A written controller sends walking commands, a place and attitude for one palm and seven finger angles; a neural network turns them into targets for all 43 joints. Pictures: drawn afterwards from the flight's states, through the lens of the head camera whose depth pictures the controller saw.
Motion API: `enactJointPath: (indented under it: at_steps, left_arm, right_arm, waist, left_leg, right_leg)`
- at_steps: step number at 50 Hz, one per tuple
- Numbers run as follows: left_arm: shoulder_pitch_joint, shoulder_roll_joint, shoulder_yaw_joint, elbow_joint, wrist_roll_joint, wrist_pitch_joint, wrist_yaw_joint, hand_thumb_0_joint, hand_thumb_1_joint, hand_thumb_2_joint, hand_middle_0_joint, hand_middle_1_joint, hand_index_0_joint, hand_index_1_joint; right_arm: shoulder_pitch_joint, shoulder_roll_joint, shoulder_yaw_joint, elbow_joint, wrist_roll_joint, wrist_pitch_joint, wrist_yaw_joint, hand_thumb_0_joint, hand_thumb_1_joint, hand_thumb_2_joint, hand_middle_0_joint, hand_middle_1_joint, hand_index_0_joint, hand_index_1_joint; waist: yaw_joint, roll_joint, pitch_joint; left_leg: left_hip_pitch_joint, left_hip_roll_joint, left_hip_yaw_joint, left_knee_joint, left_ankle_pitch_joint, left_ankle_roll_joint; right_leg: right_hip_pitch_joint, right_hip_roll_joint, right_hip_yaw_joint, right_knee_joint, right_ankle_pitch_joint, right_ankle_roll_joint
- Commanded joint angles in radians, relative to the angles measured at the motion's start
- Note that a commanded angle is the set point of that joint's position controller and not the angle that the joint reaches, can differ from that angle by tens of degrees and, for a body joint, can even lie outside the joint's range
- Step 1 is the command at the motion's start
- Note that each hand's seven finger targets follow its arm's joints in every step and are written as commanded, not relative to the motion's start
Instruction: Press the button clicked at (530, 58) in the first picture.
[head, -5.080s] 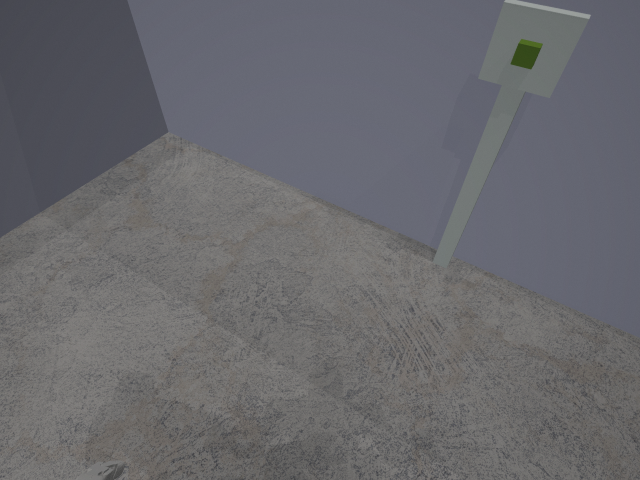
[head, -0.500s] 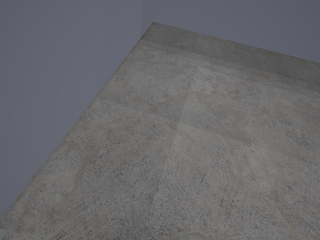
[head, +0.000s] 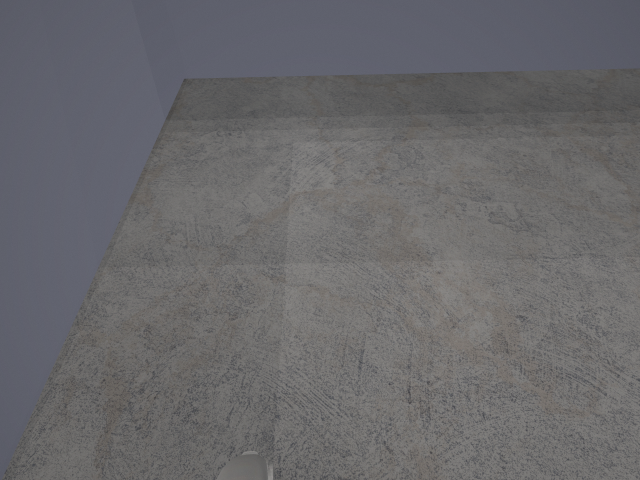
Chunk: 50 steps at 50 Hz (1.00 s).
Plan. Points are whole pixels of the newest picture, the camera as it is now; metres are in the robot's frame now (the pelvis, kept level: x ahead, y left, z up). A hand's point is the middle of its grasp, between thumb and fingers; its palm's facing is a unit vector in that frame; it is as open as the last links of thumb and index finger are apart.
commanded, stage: walk to a spot facing it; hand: left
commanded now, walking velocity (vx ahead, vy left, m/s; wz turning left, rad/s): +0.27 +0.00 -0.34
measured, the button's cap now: out of the picture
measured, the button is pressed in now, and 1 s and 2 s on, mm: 0 0 0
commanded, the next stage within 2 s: turn to face it in 0.10 s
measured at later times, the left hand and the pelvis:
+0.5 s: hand (186, 417) +0.24 +0.23 -0.17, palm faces -0.04 -0.98 -0.19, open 7.4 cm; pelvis +0.14 +0.05 +0.00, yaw -3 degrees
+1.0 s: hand (172, 478) +0.16 +0.23 -0.16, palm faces +0.29 -0.92 -0.28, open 7.4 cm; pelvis +0.15 +0.02 +0.00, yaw +15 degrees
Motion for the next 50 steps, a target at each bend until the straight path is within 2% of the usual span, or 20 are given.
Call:
enactJointPath:
  at_steps: [1,5,7,8,9,10,11,13,14,16,17,22,27,31,32,33,34,36,38,50]
  left_arm:
    - [0.065,0.187,0.041,-0.016,0.001,-0.026,0.015,0.000,0.900,0.900,-0.200,-0.300,-0.200,-0.300]
    - [0.073,0.194,0.045,0.004,0.003,-0.019,0.020,0.000,0.900,0.900,-0.200,-0.300,-0.200,-0.300]
    - [0.041,0.202,0.052,0.002,0.001,-0.015,0.021,0.000,0.900,0.900,-0.200,-0.300,-0.200,-0.300]
    - [0.015,0.194,0.056,-0.002,-0.004,-0.013,0.020,0.000,0.900,0.900,-0.200,-0.300,-0.200,-0.300]
    - [0.044,0.147,0.054,-0.011,-0.016,-0.006,0.011,0.000,0.900,0.900,-0.200,-0.300,-0.200,-0.300]
    - [0.103,0.088,0.043,-0.021,-0.025,-0.005,0.000,0.000,0.900,0.900,-0.200,-0.300,-0.200,-0.300]
    - [0.087,0.105,0.035,-0.020,-0.011,0.004,0.010,0.000,0.900,0.900,-0.200,-0.300,-0.200,-0.300]
    - [-0.012,0.081,0.031,-0.010,-0.001,0.004,0.001,0.000,0.900,0.900,-0.200,-0.300,-0.200,-0.300]
    - [-0.001,0.063,0.027,0.007,0.002,0.006,-0.002,0.000,0.900,0.900,-0.200,-0.300,-0.200,-0.300]
    - [0.063,0.024,0.012,0.045,-0.002,0.019,0.001,0.000,0.900,0.900,-0.200,-0.300,-0.200,-0.300]
    - [0.077,0.021,0.007,0.053,-0.003,0.027,0.006,0.000,0.900,0.900,-0.200,-0.300,-0.200,-0.300]
    - [-0.029,0.035,0.011,0.007,-0.003,0.045,0.025,0.000,0.900,0.900,-0.200,-0.300,-0.200,-0.300]
    - [-0.123,0.044,0.023,-0.055,-0.007,0.052,0.032,0.000,0.900,0.900,-0.200,-0.300,-0.200,-0.300]
    - [-0.061,0.066,0.033,-0.061,-0.014,0.039,0.039,0.000,0.900,0.900,-0.200,-0.300,-0.200,-0.300]
    - [-0.033,0.102,0.040,-0.061,-0.011,0.030,0.045,0.000,0.900,0.900,-0.200,-0.300,-0.200,-0.300]
    - [-0.011,0.184,0.055,-0.062,0.003,0.021,0.053,0.000,0.900,0.900,-0.200,-0.300,-0.200,-0.300]
    - [-0.008,0.229,0.061,-0.080,0.000,0.023,0.051,0.000,0.900,0.900,-0.200,-0.300,-0.200,-0.300]
    - [-0.107,0.172,0.052,-0.112,-0.005,0.028,0.054,0.000,0.900,0.900,-0.200,-0.300,-0.200,-0.300]
    - [-0.149,0.124,0.035,-0.121,-0.004,0.021,0.051,0.000,0.900,0.900,-0.200,-0.300,-0.200,-0.300]
    - [-0.033,0.222,0.053,-0.090,0.011,0.034,0.041,0.000,0.900,0.900,-0.200,-0.300,-0.200,-0.300]
  right_arm:
    - [-0.134,-0.052,-0.009,-0.119,0.002,-0.040,0.002,0.000,-0.900,-0.900,0.200,0.300,0.200,0.300]
    - [-0.172,-0.040,0.001,-0.134,0.008,-0.057,0.000,0.000,-0.900,-0.900,0.200,0.300,0.200,0.300]
    - [-0.082,-0.055,-0.003,-0.108,0.010,-0.068,-0.012,0.000,-0.900,-0.900,0.200,0.300,0.200,0.300]
    - [0.054,-0.085,-0.010,-0.065,0.006,-0.076,-0.025,0.000,-0.900,-0.900,0.200,0.300,0.200,0.300]
    - [0.185,-0.182,-0.030,-0.025,-0.006,-0.083,-0.040,0.000,-0.900,-0.900,0.200,0.300,0.200,0.300]
    - [0.262,-0.269,-0.042,-0.009,-0.010,-0.080,-0.043,0.000,-0.900,-0.900,0.200,0.300,0.200,0.300]
    - [0.231,-0.246,-0.027,-0.015,0.001,-0.066,-0.047,0.000,-0.900,-0.900,0.200,0.300,0.200,0.300]
    - [0.112,-0.133,-0.001,-0.027,-0.001,-0.068,-0.050,0.000,-0.900,-0.900,0.200,0.300,0.200,0.300]
    - [0.078,-0.080,0.015,-0.021,-0.002,-0.074,-0.050,0.000,-0.900,-0.900,0.200,0.300,0.200,0.300]
    - [0.031,-0.045,0.027,-0.004,0.007,-0.086,-0.052,0.000,-0.900,-0.900,0.200,0.300,0.200,0.300]
    - [0.032,-0.041,0.029,0.002,0.011,-0.086,-0.051,0.000,-0.900,-0.900,0.200,0.300,0.200,0.300]
    - [0.077,-0.068,0.002,0.030,0.009,-0.058,-0.045,0.000,-0.900,-0.900,0.200,0.300,0.200,0.300]
    - [0.080,-0.099,-0.022,0.024,0.000,-0.026,-0.038,0.000,-0.900,-0.900,0.200,0.300,0.200,0.300]
    - [0.049,-0.107,-0.037,-0.001,0.009,-0.013,-0.033,0.000,-0.900,-0.900,0.200,0.300,0.200,0.300]
    - [0.055,-0.080,-0.035,-0.013,0.016,-0.014,-0.027,0.000,-0.900,-0.900,0.200,0.300,0.200,0.300]
    - [0.071,-0.014,-0.026,-0.034,0.023,-0.013,-0.021,0.000,-0.900,-0.900,0.200,0.300,0.200,0.300]
    - [0.067,-0.025,-0.033,-0.052,0.012,-0.002,-0.023,0.000,-0.900,-0.900,0.200,0.300,0.200,0.300]
    - [0.048,-0.046,-0.044,-0.034,0.007,0.026,-0.018,0.000,-0.900,-0.900,0.200,0.300,0.200,0.300]
    - [0.074,-0.022,-0.038,-0.013,0.001,0.034,-0.008,0.000,-0.900,-0.900,0.200,0.300,0.200,0.300]
    - [-0.132,-0.046,-0.015,-0.110,0.012,0.032,0.008,0.000,-0.900,-0.900,0.200,0.300,0.200,0.300]
  waist:
    - [0.049,-0.149,0.048]
    - [0.059,-0.183,0.052]
    - [0.010,-0.161,0.025]
    - [-0.052,-0.117,-0.037]
    - [-0.090,0.060,-0.141]
    - [-0.082,0.339,-0.233]
    - [-0.082,0.299,-0.220]
    - [-0.049,0.138,-0.007]
    - [-0.017,0.085,0.018]
    - [0.034,0.109,-0.032]
    - [0.040,0.122,-0.058]
    - [0.018,0.069,-0.065]
    - [0.002,0.103,-0.029]
    - [0.045,0.078,-0.057]
    - [0.054,-0.007,-0.075]
    - [0.054,-0.239,-0.100]
    - [0.060,-0.331,-0.094]
    - [0.021,-0.216,0.001]
    - [-0.012,-0.142,0.016]
    - [0.057,-0.242,-0.042]
  left_leg:
    - [-0.114,-0.008,0.000,-0.101,0.013,0.005]
    - [0.021,-0.046,0.024,-0.278,-0.008,0.032]
    - [0.215,-0.077,0.041,-0.408,0.016,0.047]
    - [0.403,-0.088,0.037,-0.512,0.092,0.053]
    - [0.646,0.069,-0.119,-0.557,0.104,0.093]
    - [0.788,0.350,-0.428,-0.626,0.209,0.196]
    - [0.665,0.382,-0.482,-0.692,0.076,0.237]
    - [0.426,0.288,-0.376,-0.739,0.077,0.264]
    - [0.353,0.228,-0.288,-0.742,0.166,0.243]
    - [0.328,0.141,-0.123,-0.725,0.388,0.212]
    - [0.329,0.119,-0.099,-0.719,0.461,0.216]
    - [0.366,0.119,-0.164,-0.694,0.498,0.251]
    - [0.334,0.118,-0.270,-0.679,0.371,0.267]
    - [0.252,0.058,-0.284,-0.580,0.325,0.216]
    - [0.166,0.008,-0.248,-0.512,0.216,0.167]
    - [-0.004,-0.124,-0.091,-0.328,-0.062,0.089]
    - [-0.023,-0.163,-0.045,-0.111,-0.338,0.058]
    - [-0.019,-0.108,-0.087,0.142,-0.266,0.055]
    - [-0.023,-0.088,-0.065,0.215,-0.155,0.038]
    - [0.085,-0.080,0.043,-0.152,-0.182,0.023]
  right_leg:
    - [0.061,-0.261,0.226,-0.133,0.280,-0.136]
    - [0.044,-0.251,0.230,-0.070,0.397,-0.117]
    - [-0.017,-0.225,0.218,0.031,0.468,-0.095]
    - [-0.072,-0.169,0.185,0.186,0.486,-0.062]
    - [-0.227,-0.069,0.120,0.419,0.266,-0.018]
    - [-0.432,0.032,-0.009,0.726,-0.306,0.029]
    - [-0.439,-0.011,0.060,0.873,-0.348,0.026]
    - [-0.487,-0.082,0.042,0.920,-0.210,0.033]
    - [-0.436,-0.105,0.039,0.863,-0.159,0.039]
    - [-0.325,-0.122,0.003,0.710,-0.095,0.062]
    - [-0.290,-0.119,-0.010,0.651,-0.081,0.072]
    - [-0.303,-0.099,-0.030,0.513,-0.070,0.100]
    - [-0.288,-0.081,-0.035,0.397,-0.122,0.100]
    - [-0.092,-0.069,-0.048,0.101,0.066,0.092]
    - [0.029,-0.138,0.012,-0.010,0.130,0.078]
    - [0.153,-0.371,0.216,-0.077,0.215,0.006]
    - [0.054,-0.532,0.296,-0.111,0.255,-0.096]
    - [-0.115,-0.466,0.210,-0.135,0.154,-0.100]
    - [-0.118,-0.376,0.045,-0.090,0.238,-0.068]
    - [0.004,-0.421,-0.109,0.009,0.411,-0.083]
